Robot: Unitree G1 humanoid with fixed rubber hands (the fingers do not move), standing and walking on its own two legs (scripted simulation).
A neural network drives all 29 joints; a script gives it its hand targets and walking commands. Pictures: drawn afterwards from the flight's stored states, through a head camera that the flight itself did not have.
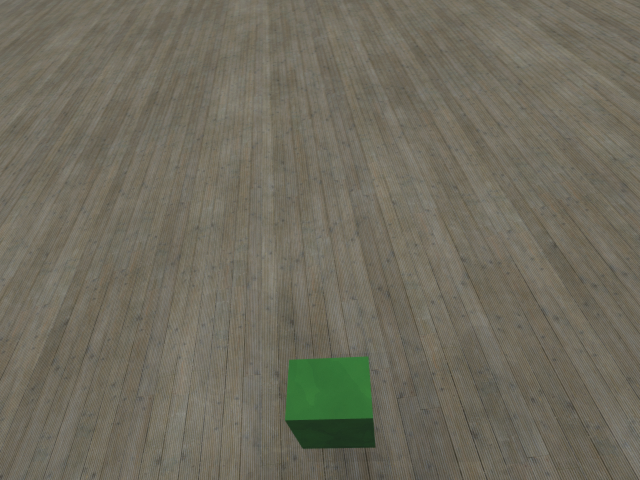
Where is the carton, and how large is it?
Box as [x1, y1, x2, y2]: [285, 356, 374, 448]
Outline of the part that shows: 367,356 289,360 285,420 303,448 374,447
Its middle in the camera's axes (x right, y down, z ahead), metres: +0.05 +0.48 +1.09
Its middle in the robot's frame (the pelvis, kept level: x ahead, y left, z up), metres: +0.41 +0.06 -0.65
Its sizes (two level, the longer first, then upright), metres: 0.216 0.156 0.274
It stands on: the floor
